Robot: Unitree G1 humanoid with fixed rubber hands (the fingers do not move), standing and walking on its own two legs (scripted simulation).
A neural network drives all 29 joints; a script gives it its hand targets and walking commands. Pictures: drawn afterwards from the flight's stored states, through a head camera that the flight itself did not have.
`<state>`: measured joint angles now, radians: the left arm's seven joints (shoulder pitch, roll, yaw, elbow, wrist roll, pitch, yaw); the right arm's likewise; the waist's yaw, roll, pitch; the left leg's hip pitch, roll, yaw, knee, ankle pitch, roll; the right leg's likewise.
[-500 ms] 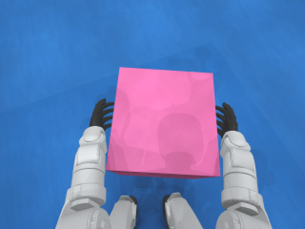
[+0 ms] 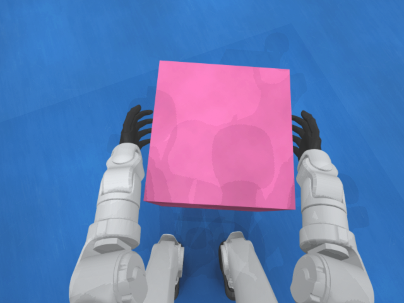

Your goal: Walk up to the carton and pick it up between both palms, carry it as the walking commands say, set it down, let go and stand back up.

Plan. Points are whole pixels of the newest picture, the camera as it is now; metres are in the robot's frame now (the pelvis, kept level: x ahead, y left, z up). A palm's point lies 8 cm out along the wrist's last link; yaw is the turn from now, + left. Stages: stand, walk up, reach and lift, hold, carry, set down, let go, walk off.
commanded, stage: set down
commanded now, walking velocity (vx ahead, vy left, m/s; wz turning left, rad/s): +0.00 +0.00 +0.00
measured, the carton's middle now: (216, 147) +0.45 -0.04 -0.17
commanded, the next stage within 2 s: none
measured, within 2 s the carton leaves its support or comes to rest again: neither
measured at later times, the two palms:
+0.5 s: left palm (145, 146) +0.45 +0.13 -0.15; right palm (295, 150) +0.43 -0.23 -0.15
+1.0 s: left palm (156, 148) +0.48 +0.12 -0.25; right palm (284, 151) +0.45 -0.24 -0.25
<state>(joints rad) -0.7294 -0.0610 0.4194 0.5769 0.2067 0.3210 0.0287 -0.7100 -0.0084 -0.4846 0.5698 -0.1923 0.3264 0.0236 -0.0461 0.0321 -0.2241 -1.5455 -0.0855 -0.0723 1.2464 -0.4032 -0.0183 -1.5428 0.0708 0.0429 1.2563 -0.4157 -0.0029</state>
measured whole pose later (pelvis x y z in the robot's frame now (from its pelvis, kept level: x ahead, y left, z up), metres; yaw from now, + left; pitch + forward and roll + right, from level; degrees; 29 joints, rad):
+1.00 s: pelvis -0.04 +0.00 -0.15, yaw +1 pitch +47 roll +2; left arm -1.11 0.06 0.42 0.74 0.13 0.31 0.09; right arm -1.10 -0.20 -0.41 0.77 -0.11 0.33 -0.02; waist -0.05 0.04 -0.10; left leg -2.09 -0.13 -0.06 1.77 -0.50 -0.06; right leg -2.10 0.11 0.04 1.79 -0.51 0.01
